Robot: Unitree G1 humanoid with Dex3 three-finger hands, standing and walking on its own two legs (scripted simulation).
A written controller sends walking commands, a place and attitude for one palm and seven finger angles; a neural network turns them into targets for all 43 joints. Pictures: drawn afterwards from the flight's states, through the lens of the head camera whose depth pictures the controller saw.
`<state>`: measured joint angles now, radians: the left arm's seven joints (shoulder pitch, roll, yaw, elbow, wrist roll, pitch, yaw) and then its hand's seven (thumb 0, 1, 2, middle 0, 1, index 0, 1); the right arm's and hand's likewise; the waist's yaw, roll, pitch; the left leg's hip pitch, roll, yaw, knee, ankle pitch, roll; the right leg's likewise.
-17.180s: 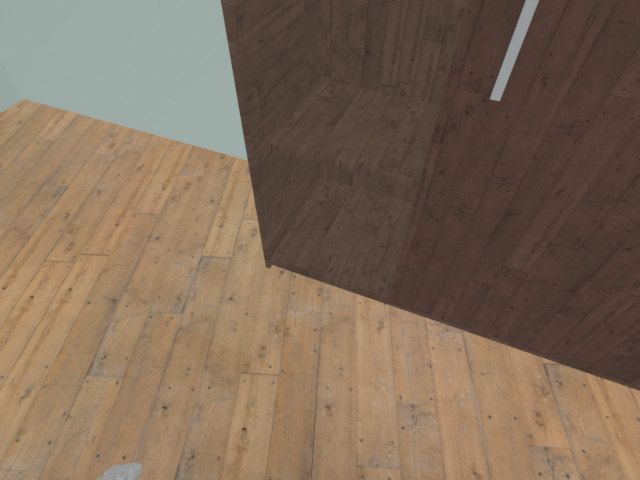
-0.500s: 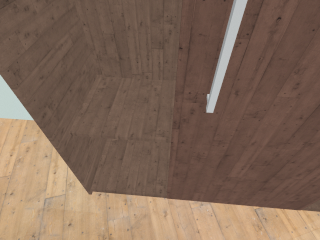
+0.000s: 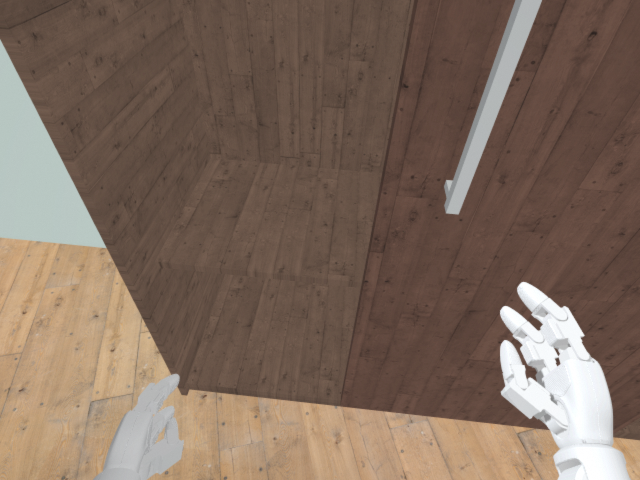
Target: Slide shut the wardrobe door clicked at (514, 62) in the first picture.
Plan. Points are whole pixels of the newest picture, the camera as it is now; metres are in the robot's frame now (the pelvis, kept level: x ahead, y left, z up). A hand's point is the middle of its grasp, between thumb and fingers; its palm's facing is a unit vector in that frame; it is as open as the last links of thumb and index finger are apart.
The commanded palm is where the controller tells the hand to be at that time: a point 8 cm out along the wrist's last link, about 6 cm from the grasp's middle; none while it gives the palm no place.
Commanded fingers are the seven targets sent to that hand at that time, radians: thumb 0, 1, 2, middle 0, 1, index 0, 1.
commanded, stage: raise the hand with hooked fingers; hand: right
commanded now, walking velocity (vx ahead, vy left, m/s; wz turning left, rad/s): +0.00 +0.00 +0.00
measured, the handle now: (487, 94) +0.47 -0.13 +0.29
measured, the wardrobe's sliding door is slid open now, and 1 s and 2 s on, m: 0.48 0.48 0.48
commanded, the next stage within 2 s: move the hooked fingers beside the handle in 1.78 s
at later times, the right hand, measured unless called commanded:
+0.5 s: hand (576, 367) +0.24 -0.23 +0.12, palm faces +0.00 +1.00 -0.10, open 11.0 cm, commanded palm +0.19 -0.28 +0.13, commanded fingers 0.00 0.08 -0.48 0.27 0.93 0.27 0.93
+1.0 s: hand out of the picture +0.25 -0.31 +0.24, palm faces +0.14 +0.98 -0.14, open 13.7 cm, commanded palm +0.21 -0.34 +0.24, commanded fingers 0.00 0.50 -0.30 0.30 1.20 0.30 1.20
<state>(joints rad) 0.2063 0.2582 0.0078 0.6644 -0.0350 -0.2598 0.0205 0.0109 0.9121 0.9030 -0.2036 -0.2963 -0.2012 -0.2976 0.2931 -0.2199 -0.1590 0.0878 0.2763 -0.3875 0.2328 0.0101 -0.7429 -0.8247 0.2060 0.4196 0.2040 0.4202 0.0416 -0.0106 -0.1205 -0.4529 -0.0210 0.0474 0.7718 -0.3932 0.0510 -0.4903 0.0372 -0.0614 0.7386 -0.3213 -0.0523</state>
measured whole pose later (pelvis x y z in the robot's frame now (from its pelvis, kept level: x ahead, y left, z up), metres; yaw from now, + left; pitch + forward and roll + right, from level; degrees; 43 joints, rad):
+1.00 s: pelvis +0.00 -0.03 +0.03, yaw -3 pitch -3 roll +2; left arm 0.17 0.25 -0.10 0.66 -0.08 -0.31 0.09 0.01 0.91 0.90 -0.20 -0.30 -0.20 -0.30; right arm -0.08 -0.49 -0.46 -0.03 0.36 0.13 0.40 0.00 0.42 -0.34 0.30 1.15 0.29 1.15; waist -0.07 -0.06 -0.03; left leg -0.14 -0.01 0.08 0.47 -0.27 0.01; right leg -0.23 0.07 -0.01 0.51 -0.22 -0.09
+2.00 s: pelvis +0.01 +0.00 +0.03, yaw -3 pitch -4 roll +1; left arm 0.16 0.27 -0.11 0.66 -0.09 -0.19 0.06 0.01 0.91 0.90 -0.20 -0.30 -0.20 -0.30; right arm -0.19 -0.58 -0.56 -0.09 0.41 0.31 0.48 -0.01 0.50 -0.30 0.31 1.20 0.30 1.20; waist -0.06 -0.07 -0.07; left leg -0.09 -0.04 0.09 0.43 -0.27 0.05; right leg -0.18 0.04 0.00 0.49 -0.23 -0.05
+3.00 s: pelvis +0.02 -0.01 +0.03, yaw -2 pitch -3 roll +0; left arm 0.14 0.28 -0.10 0.67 -0.09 -0.15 0.06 0.01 0.91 0.90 -0.20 -0.30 -0.20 -0.30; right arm -0.38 -0.36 -0.28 -0.01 0.31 0.33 0.29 -0.01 0.50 -0.31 0.30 1.20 0.29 1.20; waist -0.04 -0.07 -0.01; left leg -0.12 -0.01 0.08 0.43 -0.27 0.03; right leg -0.18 0.06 -0.01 0.44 -0.20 -0.06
